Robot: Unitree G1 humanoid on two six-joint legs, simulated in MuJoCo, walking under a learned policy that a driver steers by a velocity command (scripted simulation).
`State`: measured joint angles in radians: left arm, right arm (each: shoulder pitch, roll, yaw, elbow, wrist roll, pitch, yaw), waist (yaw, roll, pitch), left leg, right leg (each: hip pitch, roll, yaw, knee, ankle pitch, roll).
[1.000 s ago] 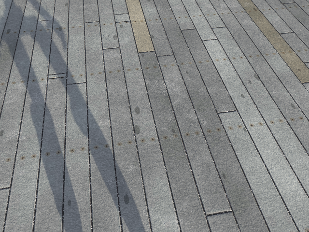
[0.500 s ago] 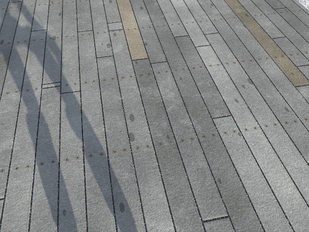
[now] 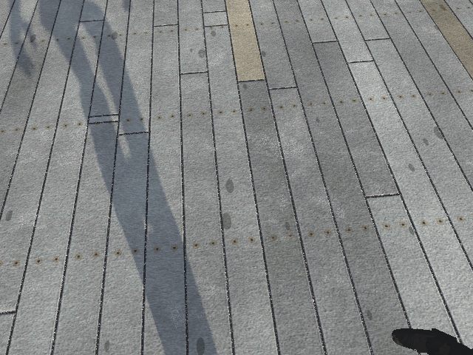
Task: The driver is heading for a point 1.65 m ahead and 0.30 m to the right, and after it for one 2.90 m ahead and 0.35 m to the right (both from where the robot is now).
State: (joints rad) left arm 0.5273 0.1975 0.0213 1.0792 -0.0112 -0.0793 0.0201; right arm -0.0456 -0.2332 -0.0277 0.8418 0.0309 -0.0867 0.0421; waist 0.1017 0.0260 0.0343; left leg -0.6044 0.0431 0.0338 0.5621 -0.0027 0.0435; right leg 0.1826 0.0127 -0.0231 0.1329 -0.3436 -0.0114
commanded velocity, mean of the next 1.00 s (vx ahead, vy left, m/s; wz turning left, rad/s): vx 0.49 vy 0.00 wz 0.00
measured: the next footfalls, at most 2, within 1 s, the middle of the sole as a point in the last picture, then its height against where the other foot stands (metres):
left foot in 0.06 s outside the picture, level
right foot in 0.62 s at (315, 328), level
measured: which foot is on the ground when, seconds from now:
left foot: up 0.00-0.04, down 0.06-0.64, up 0.66-1.00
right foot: down 0.00-0.06, up 0.08-0.60, down 0.62-1.00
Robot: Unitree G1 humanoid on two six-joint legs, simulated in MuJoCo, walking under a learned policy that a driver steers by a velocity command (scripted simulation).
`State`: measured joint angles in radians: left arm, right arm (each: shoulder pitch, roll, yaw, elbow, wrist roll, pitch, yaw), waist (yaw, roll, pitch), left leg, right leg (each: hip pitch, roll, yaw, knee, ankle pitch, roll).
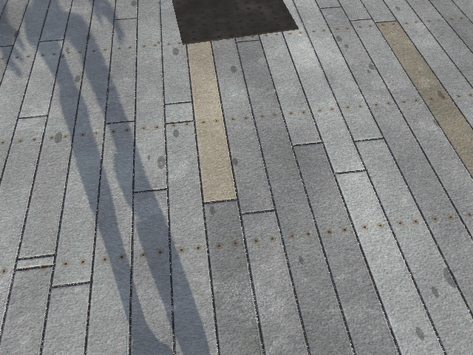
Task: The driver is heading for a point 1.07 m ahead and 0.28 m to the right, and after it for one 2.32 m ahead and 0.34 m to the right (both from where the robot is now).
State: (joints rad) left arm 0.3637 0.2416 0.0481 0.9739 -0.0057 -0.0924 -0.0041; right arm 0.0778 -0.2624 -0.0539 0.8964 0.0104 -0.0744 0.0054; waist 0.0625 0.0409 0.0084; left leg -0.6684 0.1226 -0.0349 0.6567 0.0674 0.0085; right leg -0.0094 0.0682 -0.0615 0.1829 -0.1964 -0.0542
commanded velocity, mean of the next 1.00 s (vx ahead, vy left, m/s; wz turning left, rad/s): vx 0.50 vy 0.00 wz -0.38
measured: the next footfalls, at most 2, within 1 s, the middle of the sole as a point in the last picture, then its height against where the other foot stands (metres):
left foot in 0.16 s outside the picture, level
right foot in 0.74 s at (308, 340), level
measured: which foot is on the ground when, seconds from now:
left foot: up 0.00-0.14, down 0.16-0.74, up 0.76-1.00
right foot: down 0.00-0.16, up 0.18-0.72, down 0.74-1.00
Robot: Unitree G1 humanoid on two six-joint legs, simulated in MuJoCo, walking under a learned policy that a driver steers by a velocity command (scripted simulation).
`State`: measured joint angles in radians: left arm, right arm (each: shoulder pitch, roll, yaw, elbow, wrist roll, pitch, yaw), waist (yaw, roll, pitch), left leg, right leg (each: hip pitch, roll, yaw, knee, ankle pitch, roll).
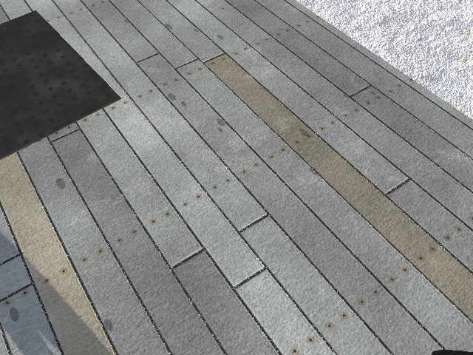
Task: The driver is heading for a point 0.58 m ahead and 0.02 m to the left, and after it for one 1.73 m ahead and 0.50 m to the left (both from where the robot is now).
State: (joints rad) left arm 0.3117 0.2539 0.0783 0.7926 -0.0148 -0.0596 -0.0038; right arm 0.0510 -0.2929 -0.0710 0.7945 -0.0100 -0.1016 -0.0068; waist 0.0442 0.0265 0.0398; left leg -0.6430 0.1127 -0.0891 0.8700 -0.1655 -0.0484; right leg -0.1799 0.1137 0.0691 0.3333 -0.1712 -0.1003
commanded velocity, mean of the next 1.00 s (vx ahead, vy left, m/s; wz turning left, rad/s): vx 0.40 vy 0.00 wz -0.02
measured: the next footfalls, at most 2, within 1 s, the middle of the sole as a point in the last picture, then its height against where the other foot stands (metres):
left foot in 0.22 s outside the picture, level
right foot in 0.72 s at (314, 319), level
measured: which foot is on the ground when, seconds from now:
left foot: up 0.00-0.20, down 0.22-0.72, up 0.74-1.00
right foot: down 0.00-0.24, up 0.26-0.70, down 0.72-1.00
